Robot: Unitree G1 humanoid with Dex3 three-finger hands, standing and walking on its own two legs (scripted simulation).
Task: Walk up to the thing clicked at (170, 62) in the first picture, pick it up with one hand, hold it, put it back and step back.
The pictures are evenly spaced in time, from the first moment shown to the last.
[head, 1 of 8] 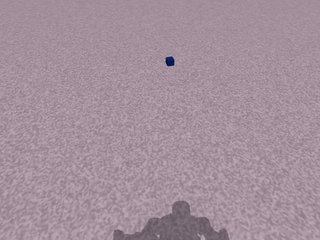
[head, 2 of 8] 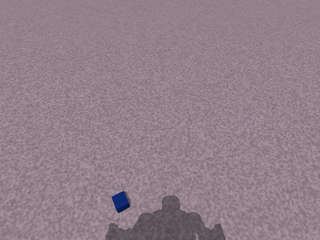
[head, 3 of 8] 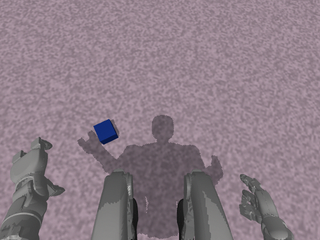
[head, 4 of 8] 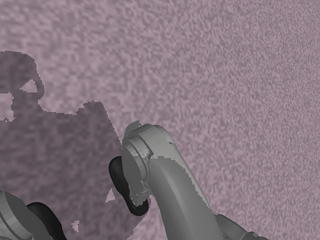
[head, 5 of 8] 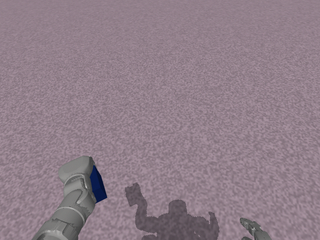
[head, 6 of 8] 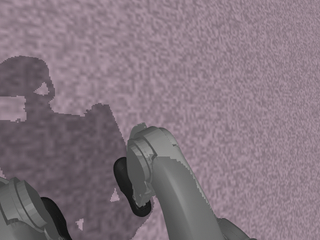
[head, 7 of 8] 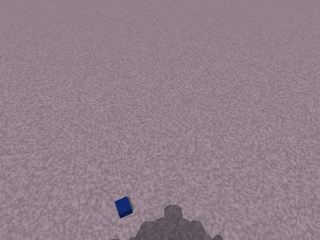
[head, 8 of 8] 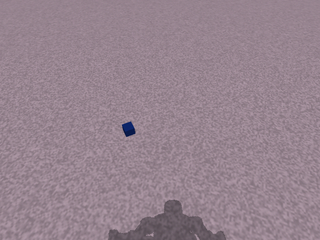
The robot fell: no
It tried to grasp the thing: yes
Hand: left
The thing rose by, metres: 0.68
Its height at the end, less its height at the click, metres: +0.00
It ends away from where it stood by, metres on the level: 0.01
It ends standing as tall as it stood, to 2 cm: yes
